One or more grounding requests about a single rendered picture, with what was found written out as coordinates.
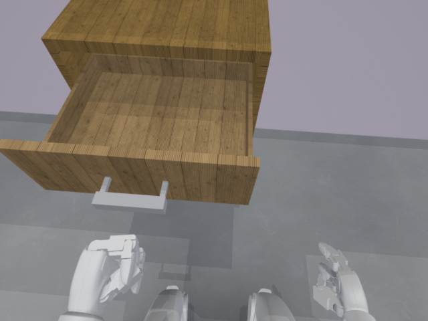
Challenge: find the cabinet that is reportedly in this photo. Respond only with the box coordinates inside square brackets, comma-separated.
[41, 0, 272, 134]

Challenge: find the left robot thigh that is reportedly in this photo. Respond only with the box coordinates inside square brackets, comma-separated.
[144, 289, 188, 321]

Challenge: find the drawer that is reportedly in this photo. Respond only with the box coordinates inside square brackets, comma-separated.
[0, 53, 260, 205]

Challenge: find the robot thigh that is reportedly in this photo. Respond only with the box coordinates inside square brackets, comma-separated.
[144, 289, 188, 321]
[247, 292, 295, 321]

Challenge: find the right robot hand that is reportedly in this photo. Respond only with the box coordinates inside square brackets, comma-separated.
[313, 241, 368, 319]

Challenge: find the right robot thigh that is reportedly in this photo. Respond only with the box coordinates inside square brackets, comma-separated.
[247, 292, 295, 321]

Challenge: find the left robot hand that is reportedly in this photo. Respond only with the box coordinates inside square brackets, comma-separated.
[68, 235, 146, 316]

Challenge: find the handle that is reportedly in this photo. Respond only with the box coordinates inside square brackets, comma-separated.
[92, 177, 169, 215]

